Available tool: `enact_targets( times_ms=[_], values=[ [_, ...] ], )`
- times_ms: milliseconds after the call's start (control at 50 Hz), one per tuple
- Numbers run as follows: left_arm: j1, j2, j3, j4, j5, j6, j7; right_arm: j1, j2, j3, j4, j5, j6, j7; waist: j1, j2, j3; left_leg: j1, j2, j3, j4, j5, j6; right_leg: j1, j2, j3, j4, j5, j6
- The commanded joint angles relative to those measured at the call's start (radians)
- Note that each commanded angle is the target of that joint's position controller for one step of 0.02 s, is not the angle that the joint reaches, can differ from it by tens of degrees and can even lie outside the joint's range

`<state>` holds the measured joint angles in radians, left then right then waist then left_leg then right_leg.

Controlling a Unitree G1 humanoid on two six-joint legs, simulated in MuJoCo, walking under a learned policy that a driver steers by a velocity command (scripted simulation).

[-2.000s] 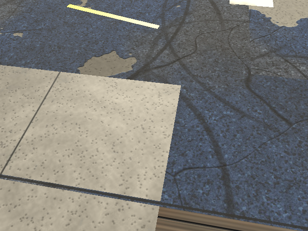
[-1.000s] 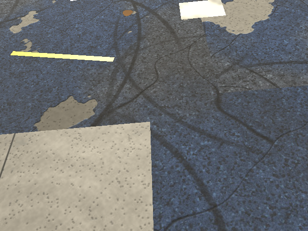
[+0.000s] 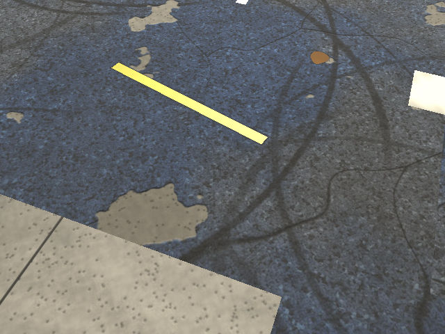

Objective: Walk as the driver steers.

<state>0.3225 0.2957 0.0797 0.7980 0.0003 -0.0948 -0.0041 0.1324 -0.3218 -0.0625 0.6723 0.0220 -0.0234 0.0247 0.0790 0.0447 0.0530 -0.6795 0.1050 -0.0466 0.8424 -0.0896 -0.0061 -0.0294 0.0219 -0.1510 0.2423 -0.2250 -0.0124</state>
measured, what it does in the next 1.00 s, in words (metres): walks ahead, turning right: left foot, then right foot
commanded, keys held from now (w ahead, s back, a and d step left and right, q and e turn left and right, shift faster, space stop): w+e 0.12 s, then e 0.88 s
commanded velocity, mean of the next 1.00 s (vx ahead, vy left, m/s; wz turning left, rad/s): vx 0.18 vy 0.00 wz -0.32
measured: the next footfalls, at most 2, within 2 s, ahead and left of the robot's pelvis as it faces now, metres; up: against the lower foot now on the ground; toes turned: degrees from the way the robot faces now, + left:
left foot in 0.16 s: +0.27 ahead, +0.15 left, +0.00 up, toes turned +4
right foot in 0.64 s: +0.33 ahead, -0.08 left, +0.00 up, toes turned -16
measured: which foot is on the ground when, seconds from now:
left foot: up 0.00-0.14, down 0.16-0.64, up 0.66-1.00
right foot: down 0.00-0.18, up 0.20-0.62, down 0.64-1.00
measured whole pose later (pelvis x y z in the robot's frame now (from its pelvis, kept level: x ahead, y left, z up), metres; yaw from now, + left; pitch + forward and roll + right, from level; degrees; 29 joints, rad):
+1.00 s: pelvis +0.29 +0.03 -0.01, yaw -25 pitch +3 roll +1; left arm 0.16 0.32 0.08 0.64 -0.01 0.03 0.03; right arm 0.08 -0.30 -0.07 0.79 0.01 0.01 -0.02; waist 0.02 0.00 0.05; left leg -0.44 -0.01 -0.10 0.75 -0.36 -0.08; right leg -0.36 0.07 0.13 0.48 -0.17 -0.04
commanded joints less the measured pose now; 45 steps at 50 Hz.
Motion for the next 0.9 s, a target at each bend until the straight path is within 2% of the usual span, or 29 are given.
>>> enact_targets(
  times_ms=[20,60,100,120,140,160,180,200,220,240,260,280,340,380,420,460,560,600,620,640,660,680,700,720,740,760,800,840,900],
  values=[
    [-0.058,0.161,0.036,-0.064,-0.013,-0.013,0.004,-0.07,-0.006,0.011,-0.082,-0.002,-0.016,0.018,-0.013,-0.079,0.012,0.081,-0.006,0.023,-0.135,0.1,0.017,-0.058,-0.266,0.078,-0.112,0.271,-0.155],
    [-0.006,0.178,0.038,-0.029,-0.03,-0.004,-0.004,-0.122,-0.008,0.014,-0.108,-0.002,-0.019,0.021,-0.01,-0.075,0.037,0.093,-0.026,0.028,-0.201,0.046,0.043,-0.013,-0.293,0.093,-0.106,0.279,-0.159],
    [0.007,0.203,0.042,-0.004,-0.045,0.013,-0.006,-0.129,-0.038,0.004,-0.119,-0.01,-0.024,0.023,-0.038,-0.091,0.036,0.123,-0.051,0.056,-0.259,-0.055,0.072,0.052,-0.317,0.111,-0.045,0.417,-0.156],
    [0.002,0.216,0.041,0.004,-0.048,0.02,-0.005,-0.082,-0.063,-0.008,-0.109,-0.014,-0.027,0.021,-0.078,-0.107,-0.002,0.215,-0.078,0.081,-0.291,-0.078,0.088,0.065,-0.311,0.109,0.031,0.574,-0.143],
    [-0.013,0.208,0.033,0.011,-0.047,0.027,-0.003,0.05,-0.101,-0.03,-0.069,-0.021,-0.031,0.016,-0.16,-0.104,-0.08,0.415,-0.115,0.11,-0.354,-0.005,0.111,0.031,-0.267,0.077,0.2,0.727,-0.11],
    [0.003,0.17,0.015,0.01,-0.032,0.024,0.001,0.19,-0.164,-0.056,-0.029,-0.032,-0.03,0.002,-0.22,-0.095,-0.189,0.682,-0.072,0.067,-0.326,0.136,0.134,-0.106,-0.209,0.055,0.409,0.645,-0.059],
    [0.074,0.054,-0.027,-0.035,0.0,0.012,-0.007,0.278,-0.269,-0.07,-0.025,-0.069,-0.026,-0.016,-0.196,0.127,-0.371,1.087,0.246,-0.342,-0.309,0.321,0.275,-0.488,-0.062,0.044,0.811,0.063,0.032],
    [0.108,0.084,-0.024,0.003,-0.014,0.003,-0.004,0.272,-0.228,-0.056,-0.044,-0.064,-0.021,-0.018,-0.203,0.163,-0.53,1.073,0.366,-0.564,-0.402,0.508,0.355,-0.53,0.02,0.239,1.021,-0.431,0.057],
    [0.051,0.171,0.006,0.0,-0.046,0.007,-0.002,0.217,-0.168,-0.036,-0.039,-0.053,-0.022,-0.013,-0.204,0.089,-0.41,0.955,0.318,-0.367,-0.397,0.61,0.316,-0.574,-0.029,0.3,1.069,-0.407,0.055],
    [0.012,0.147,0.002,-0.011,-0.049,0.014,0.002,0.167,-0.128,-0.025,-0.024,-0.039,-0.028,-0.008,-0.163,0.083,-0.28,0.852,0.261,-0.222,-0.399,0.629,0.276,-0.622,-0.075,0.258,1.019,-0.373,0.051],
    [0.003,0.123,0.001,-0.002,-0.033,0.025,0.012,0.108,-0.091,-0.018,-0.013,-0.03,-0.034,-0.005,-0.126,0.048,-0.205,0.743,0.214,-0.145,-0.436,0.561,0.24,-0.614,-0.108,0.236,0.952,-0.306,0.058],
    [0.016,0.119,0.007,0.007,-0.024,0.046,0.02,0.064,-0.065,-0.013,-0.01,-0.029,-0.041,-0.001,-0.091,0.07,-0.167,0.633,0.186,-0.086,-0.485,0.529,0.222,-0.544,-0.131,0.226,0.921,-0.246,0.064],
    [0.066,0.077,0.008,0.014,-0.024,0.096,0.031,-0.031,-0.06,-0.017,0.001,-0.053,-0.061,-0.006,-0.03,0.069,-0.138,0.467,0.176,0.034,-0.579,0.533,0.24,-0.43,-0.116,0.199,0.908,-0.119,0.09],
    [0.01,0.066,0.007,-0.024,-0.016,0.106,0.035,-0.051,-0.07,-0.022,0.019,-0.051,-0.061,-0.024,-0.029,0.066,-0.102,0.458,0.176,0.09,-0.607,0.484,0.238,-0.464,-0.13,0.2,0.808,-0.047,0.093],
    [-0.039,0.053,0.002,-0.052,-0.01,0.106,0.025,-0.047,-0.076,-0.025,0.036,-0.045,-0.049,-0.043,-0.045,0.06,-0.098,0.485,0.161,0.145,-0.61,0.43,0.228,-0.455,-0.136,0.184,0.688,0.044,0.084],
    [-0.088,0.047,-0.002,-0.081,-0.01,0.107,0.008,-0.037,-0.094,-0.03,0.049,-0.041,-0.033,-0.055,-0.067,0.05,-0.097,0.516,0.174,0.166,-0.61,0.4,0.23,-0.441,-0.134,0.165,0.602,0.086,0.075],
    [-0.157,0.081,0.014,-0.15,-0.01,0.132,-0.023,-0.02,-0.139,-0.048,0.074,-0.01,0.006,-0.051,-0.087,0.04,-0.073,0.602,0.234,0.158,-0.528,0.329,0.214,-0.446,-0.117,0.126,0.484,-0.025,0.03],
    [-0.154,0.085,0.021,-0.169,-0.011,0.14,-0.03,-0.029,-0.147,-0.053,0.078,0.005,0.016,-0.049,-0.073,0.041,-0.073,0.624,0.239,0.162,-0.452,0.338,0.182,-0.414,-0.096,0.099,0.402,-0.043,-0.001],
    [-0.129,0.09,0.027,-0.169,-0.011,0.139,-0.03,-0.032,-0.14,-0.053,0.082,0.013,0.02,-0.051,-0.053,0.028,-0.085,0.614,0.214,0.19,-0.374,0.348,0.147,-0.346,-0.069,0.078,0.312,0.025,-0.024],
    [-0.071,0.131,0.045,-0.159,-0.005,0.135,-0.019,0.016,-0.119,-0.05,0.101,0.008,0.021,-0.049,-0.034,-0.032,-0.123,0.577,0.151,0.229,-0.232,0.333,0.089,-0.219,-0.045,0.102,0.217,0.202,-0.061],
    [-0.004,0.262,0.082,-0.163,0.0,0.13,0.006,0.032,-0.09,-0.041,0.079,-0.028,0.014,-0.046,-0.034,-0.259,-0.176,0.372,0.04,0.285,0.053,0.055,-0.003,-0.019,-0.215,0.359,0.199,0.714,-0.149],
    [-0.005,0.304,0.081,-0.184,0.025,0.119,0.007,-0.003,-0.05,-0.023,0.033,-0.056,0.014,-0.045,-0.043,-0.385,-0.252,0.094,-0.134,0.181,0.31,-0.608,-0.068,0.108,-0.407,0.696,0.17,0.819,-0.374],
    [-0.013,0.231,0.059,-0.188,0.018,0.1,-0.007,-0.048,-0.092,-0.035,0.049,-0.04,0.019,-0.039,-0.004,-0.2,-0.3,0.066,-0.11,0.007,0.413,-0.622,-0.056,0.097,-0.391,0.65,0.143,0.724,-0.375],
    [-0.061,0.213,0.053,-0.191,0.008,0.086,-0.008,-0.068,-0.089,-0.036,0.039,-0.014,0.022,-0.039,-0.028,-0.161,-0.239,0.033,-0.091,-0.009,0.415,-0.539,-0.038,0.042,-0.347,0.557,0.134,0.627,-0.328],
    [-0.111,0.189,0.049,-0.193,-0.01,0.082,-0.003,-0.061,-0.082,-0.037,0.054,-0.015,0.025,-0.048,-0.054,-0.102,-0.192,0.021,-0.07,-0.016,0.363,-0.462,-0.034,-0.004,-0.295,0.501,0.126,0.507,-0.272],
    [-0.157,0.166,0.041,-0.2,-0.021,0.087,0.006,-0.064,-0.1,-0.044,0.056,-0.026,0.029,-0.059,-0.072,-0.104,-0.161,0.033,-0.059,-0.023,0.305,-0.396,-0.039,-0.057,-0.268,0.473,0.112,0.438,-0.241],
    [-0.185,0.164,0.037,-0.215,-0.005,0.096,0.019,-0.037,-0.088,-0.044,0.064,-0.028,0.032,-0.061,-0.098,-0.153,-0.172,0.117,-0.086,-0.013,0.262,-0.324,-0.055,-0.128,-0.225,0.44,0.1,0.44,-0.23],
    [-0.174,0.173,0.042,-0.217,-0.003,0.099,0.028,-0.03,-0.067,-0.038,0.067,-0.021,0.03,-0.063,-0.094,-0.16,-0.184,0.14,-0.102,-0.015,0.158,-0.302,-0.072,-0.123,-0.211,0.436,0.104,0.434,-0.229],
    [-0.167,0.191,0.049,-0.218,-0.008,0.108,0.039,-0.053,-0.051,-0.029,0.061,-0.021,0.029,-0.061,-0.075,-0.171,-0.186,0.189,-0.113,-0.029,0.02,-0.272,-0.086,-0.143,-0.201,0.468,0.11,0.312,-0.223]
  ],
)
